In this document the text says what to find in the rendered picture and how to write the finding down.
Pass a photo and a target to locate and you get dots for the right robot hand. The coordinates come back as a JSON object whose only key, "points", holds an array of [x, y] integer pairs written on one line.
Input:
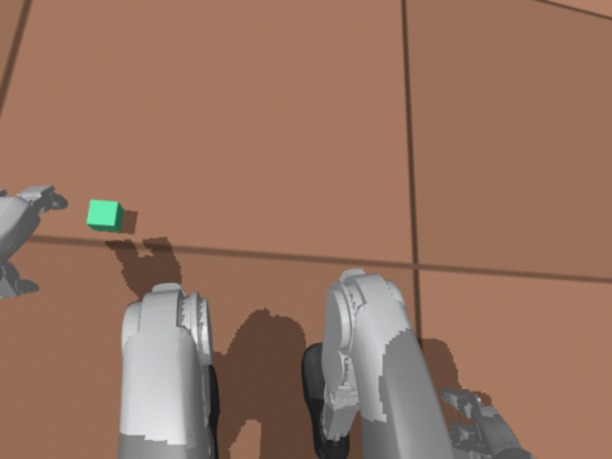
{"points": [[489, 432]]}

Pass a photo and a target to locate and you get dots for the right robot foot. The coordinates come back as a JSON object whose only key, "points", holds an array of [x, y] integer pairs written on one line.
{"points": [[313, 388]]}

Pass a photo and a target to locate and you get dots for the cube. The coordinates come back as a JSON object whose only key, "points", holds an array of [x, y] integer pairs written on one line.
{"points": [[105, 215]]}

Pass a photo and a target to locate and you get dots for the left robot hand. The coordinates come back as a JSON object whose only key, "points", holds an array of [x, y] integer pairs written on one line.
{"points": [[18, 220]]}

